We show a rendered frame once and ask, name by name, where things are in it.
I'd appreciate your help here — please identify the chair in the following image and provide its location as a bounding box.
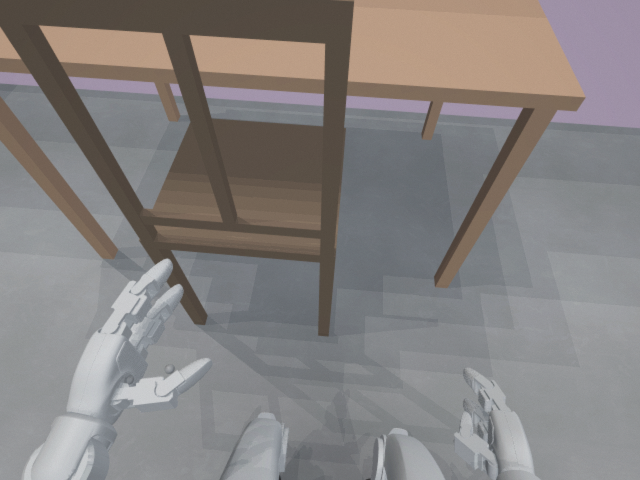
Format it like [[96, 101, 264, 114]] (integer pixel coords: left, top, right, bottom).
[[0, 0, 354, 337]]

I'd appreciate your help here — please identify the left robot forearm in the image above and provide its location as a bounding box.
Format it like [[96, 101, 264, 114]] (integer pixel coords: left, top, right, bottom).
[[21, 413, 117, 480]]

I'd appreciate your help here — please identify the right robot hand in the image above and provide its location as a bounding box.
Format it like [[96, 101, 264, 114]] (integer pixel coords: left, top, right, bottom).
[[454, 367, 535, 480]]

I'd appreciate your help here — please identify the table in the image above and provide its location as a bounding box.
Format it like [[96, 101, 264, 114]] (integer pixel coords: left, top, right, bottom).
[[0, 0, 586, 288]]

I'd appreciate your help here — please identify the robot thigh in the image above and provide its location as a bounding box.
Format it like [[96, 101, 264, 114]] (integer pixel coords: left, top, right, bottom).
[[372, 433, 445, 480], [219, 418, 289, 480]]

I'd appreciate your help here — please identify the left robot hand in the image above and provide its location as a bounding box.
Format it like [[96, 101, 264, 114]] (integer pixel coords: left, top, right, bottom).
[[66, 258, 213, 425]]

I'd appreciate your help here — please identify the left robot thigh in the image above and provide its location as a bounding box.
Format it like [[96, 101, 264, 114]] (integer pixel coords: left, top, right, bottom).
[[219, 418, 289, 480]]

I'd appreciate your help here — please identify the right robot thigh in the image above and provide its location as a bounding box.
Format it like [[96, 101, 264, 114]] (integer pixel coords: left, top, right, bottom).
[[372, 433, 445, 480]]

